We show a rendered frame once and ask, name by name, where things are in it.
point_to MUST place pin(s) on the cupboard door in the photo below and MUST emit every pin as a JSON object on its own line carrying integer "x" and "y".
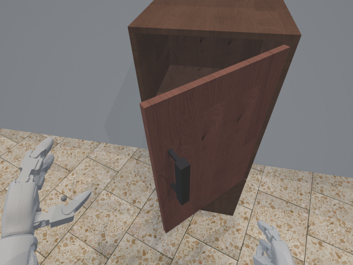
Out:
{"x": 214, "y": 123}

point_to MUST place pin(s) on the robot right hand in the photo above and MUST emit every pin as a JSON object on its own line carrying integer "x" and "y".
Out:
{"x": 278, "y": 251}

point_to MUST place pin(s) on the robot left hand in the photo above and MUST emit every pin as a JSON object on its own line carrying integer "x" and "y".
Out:
{"x": 22, "y": 199}

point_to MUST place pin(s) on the handle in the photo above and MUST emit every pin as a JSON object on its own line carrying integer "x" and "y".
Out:
{"x": 182, "y": 177}

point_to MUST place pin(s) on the robot left forearm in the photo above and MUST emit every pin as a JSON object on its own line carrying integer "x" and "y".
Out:
{"x": 18, "y": 250}

